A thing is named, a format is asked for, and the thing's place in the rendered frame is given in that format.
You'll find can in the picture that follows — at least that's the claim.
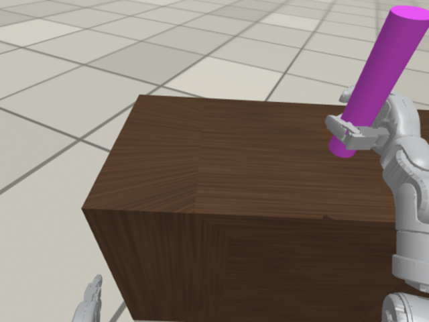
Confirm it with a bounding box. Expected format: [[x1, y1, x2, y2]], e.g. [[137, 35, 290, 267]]
[[328, 5, 429, 158]]

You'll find right robot arm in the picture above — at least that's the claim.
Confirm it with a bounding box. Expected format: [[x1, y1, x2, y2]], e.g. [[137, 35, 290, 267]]
[[380, 136, 429, 322]]

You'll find left robot hand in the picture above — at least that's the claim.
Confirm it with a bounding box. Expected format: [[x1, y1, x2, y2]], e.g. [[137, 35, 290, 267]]
[[72, 274, 103, 322]]

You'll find right robot hand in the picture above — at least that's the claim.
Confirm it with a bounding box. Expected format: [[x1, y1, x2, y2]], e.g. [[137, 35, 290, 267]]
[[325, 85, 421, 156]]

